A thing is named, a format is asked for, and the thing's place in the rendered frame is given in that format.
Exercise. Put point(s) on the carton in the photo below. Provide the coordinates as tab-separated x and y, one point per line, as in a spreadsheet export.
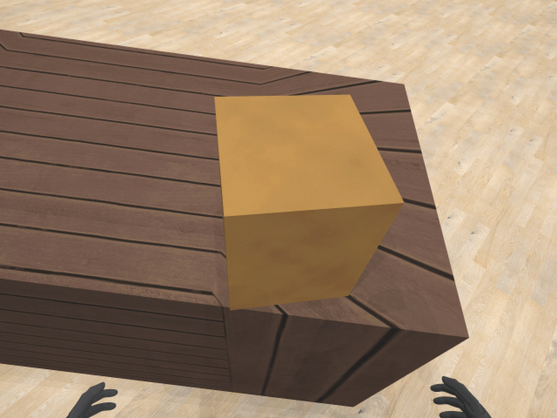
306	197

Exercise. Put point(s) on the right robot hand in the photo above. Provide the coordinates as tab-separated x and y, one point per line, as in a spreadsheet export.
465	400

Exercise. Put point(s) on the pedestal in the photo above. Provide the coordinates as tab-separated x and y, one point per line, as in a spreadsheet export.
112	244

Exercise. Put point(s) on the left robot hand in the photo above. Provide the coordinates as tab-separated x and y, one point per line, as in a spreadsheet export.
84	408

